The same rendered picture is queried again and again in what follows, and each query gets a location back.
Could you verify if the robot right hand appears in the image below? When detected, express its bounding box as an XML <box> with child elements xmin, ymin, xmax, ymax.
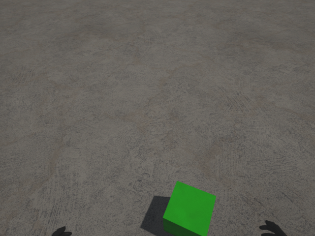
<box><xmin>259</xmin><ymin>220</ymin><xmax>287</xmax><ymax>236</ymax></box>

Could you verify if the carton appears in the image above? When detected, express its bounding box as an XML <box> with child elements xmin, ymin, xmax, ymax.
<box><xmin>163</xmin><ymin>181</ymin><xmax>216</xmax><ymax>236</ymax></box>

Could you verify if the robot left hand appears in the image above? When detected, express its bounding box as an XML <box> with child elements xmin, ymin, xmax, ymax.
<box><xmin>52</xmin><ymin>226</ymin><xmax>72</xmax><ymax>236</ymax></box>

